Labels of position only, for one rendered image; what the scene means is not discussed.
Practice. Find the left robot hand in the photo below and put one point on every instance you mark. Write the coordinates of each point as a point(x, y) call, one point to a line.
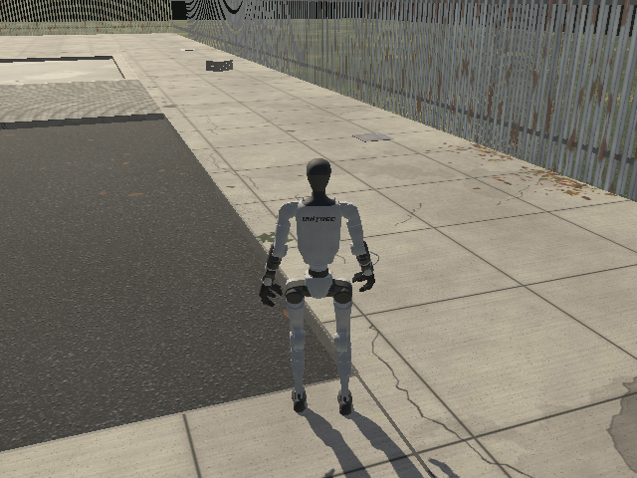
point(265, 291)

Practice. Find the right robot foot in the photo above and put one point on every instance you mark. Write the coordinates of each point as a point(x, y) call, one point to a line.
point(344, 406)

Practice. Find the right robot forearm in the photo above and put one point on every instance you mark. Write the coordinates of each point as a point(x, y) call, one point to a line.
point(365, 262)

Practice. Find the robot left upper arm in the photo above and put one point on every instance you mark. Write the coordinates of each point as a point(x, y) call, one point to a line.
point(287, 211)

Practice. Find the robot right upper arm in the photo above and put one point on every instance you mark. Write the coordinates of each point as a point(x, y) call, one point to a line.
point(350, 212)

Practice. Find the left robot forearm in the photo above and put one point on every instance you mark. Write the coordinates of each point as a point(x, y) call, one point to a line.
point(271, 268)

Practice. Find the robot torso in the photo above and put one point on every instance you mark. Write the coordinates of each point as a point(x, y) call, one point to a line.
point(318, 232)

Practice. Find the right robot hand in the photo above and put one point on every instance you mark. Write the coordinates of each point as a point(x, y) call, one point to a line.
point(359, 278)

